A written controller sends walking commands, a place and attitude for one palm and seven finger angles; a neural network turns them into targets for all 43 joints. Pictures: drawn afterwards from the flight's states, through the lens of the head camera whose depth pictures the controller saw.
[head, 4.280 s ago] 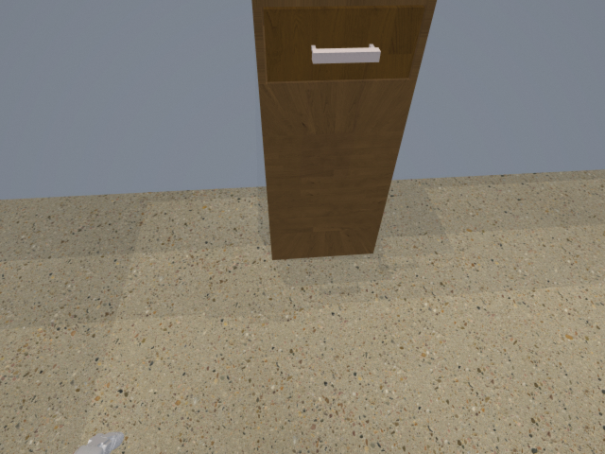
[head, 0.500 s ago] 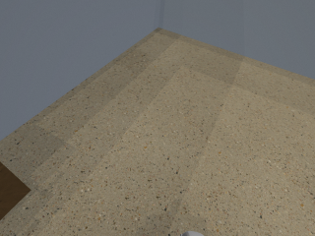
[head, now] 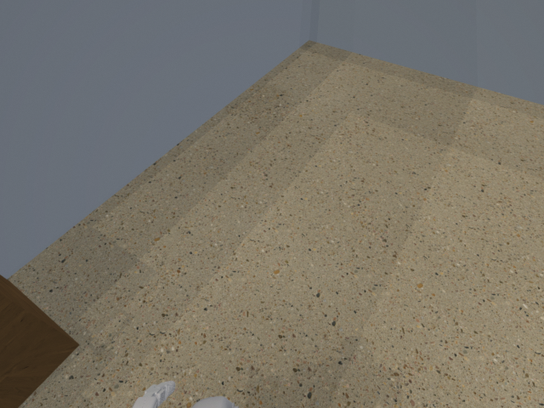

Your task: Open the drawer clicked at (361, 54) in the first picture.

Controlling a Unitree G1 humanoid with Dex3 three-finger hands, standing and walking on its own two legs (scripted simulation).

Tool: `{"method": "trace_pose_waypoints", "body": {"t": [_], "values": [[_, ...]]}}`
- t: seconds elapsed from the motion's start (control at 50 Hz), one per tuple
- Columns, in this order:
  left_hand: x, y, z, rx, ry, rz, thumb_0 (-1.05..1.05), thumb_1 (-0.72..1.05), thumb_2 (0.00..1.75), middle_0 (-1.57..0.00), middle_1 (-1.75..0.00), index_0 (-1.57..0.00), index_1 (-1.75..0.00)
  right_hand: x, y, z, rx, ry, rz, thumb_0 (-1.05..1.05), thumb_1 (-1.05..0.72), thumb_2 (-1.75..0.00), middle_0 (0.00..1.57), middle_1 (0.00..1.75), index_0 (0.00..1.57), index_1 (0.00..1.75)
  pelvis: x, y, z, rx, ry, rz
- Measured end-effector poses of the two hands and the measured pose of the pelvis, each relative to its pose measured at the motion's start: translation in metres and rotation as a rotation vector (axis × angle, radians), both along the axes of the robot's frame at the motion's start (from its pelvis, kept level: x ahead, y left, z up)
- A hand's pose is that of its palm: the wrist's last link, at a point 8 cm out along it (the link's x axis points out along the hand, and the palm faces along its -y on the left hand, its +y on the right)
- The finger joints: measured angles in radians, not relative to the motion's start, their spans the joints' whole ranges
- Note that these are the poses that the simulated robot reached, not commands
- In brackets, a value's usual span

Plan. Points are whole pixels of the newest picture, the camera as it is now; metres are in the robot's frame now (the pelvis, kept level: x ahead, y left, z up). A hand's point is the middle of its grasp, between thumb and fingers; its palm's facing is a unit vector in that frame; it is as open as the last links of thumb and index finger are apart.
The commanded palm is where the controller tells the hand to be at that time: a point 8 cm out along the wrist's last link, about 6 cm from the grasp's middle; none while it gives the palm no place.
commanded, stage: turn to face it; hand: left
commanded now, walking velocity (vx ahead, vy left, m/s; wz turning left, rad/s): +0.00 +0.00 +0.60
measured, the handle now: out of the picture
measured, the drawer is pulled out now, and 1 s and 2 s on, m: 0.00 0.00 0.00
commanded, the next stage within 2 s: take the last steps up to it in 1.62 s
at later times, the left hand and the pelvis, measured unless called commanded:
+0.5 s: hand out of the picture +0.02 +0.29 -0.16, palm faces +0.32 -0.91 -0.25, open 7.4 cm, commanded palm none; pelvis +0.02 +0.06 +0.01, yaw +16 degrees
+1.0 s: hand out of the picture -0.02 +0.19 -0.14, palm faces +0.57 -0.78 -0.27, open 7.4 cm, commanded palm none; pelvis +0.02 -0.02 +0.01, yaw +36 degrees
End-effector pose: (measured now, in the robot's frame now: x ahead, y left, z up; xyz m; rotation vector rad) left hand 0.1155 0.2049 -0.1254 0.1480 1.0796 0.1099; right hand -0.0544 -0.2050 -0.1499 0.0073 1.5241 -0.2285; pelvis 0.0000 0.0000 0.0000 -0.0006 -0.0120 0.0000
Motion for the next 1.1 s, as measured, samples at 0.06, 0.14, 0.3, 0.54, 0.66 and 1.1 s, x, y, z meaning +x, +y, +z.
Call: {"method": "trace_pose_waypoints", "body": {"t": [0.06,0.14,0.3,0.54,0.66,1.1], "values": [[-0.005,0.016,0.002,0.015,-0.006,0.051,-0.02,0.93,0.90,-0.20,-0.30,-0.20,-0.30,0.053,-0.020,0.006,-0.053,-0.102,0.071,0.00,-0.91,-0.90,0.20,0.30,0.20,0.30,0.004,0.004,0.002,-0.003,0.001,0.039],[-0.022,0.043,-0.006,0.020,0.025,0.110,-0.02,0.92,0.90,-0.20,-0.30,-0.20,-0.30,0.119,-0.031,0.018,-0.124,-0.231,0.172,0.00,-0.91,-0.90,0.19,0.30,0.20,0.30,0.008,0.015,-0.001,-0.013,-0.002,0.089],[-0.076,0.107,-0.041,0.014,0.144,0.245,0.00,0.91,0.90,-0.20,-0.30,-0.20,-0.30,0.205,-0.003,0.038,-0.216,-0.397,0.363,0.00,-0.91,-0.90,0.19,0.30,0.20,0.30,0.011,0.047,-0.018,-0.032,0.000,0.171],[-0.120,0.126,-0.002,0.059,0.187,0.379,0.01,0.91,0.90,-0.20,-0.30,-0.20,-0.30,0.209,0.041,0.037,-0.104,-0.323,0.469,0.00,-0.90,-0.90,0.20,0.30,0.21,0.30,0.017,0.053,0.007,-0.031,0.037,0.298],[-0.116,0.107,0.006,0.077,0.142,0.431,0.01,0.91,0.90,-0.20,-0.30,-0.20,-0.30,0.208,0.034,0.022,-0.051,-0.280,0.506,0.00,-0.90,-0.90,0.20,0.30,0.21,0.30,0.018,0.036,0.005,-0.022,0.034,0.375],[-0.204,0.003,0.013,0.035,0.142,0.722,0.01,0.90,0.90,-0.20,-0.30,-0.20,-0.30,0.291,0.017,0.021,-0.040,-0.266,0.826,0.00,-0.91,-0.90,0.19,0.30,0.20,0.30,0.015,-0.015,0.008,0.042,0.015,0.694]]}}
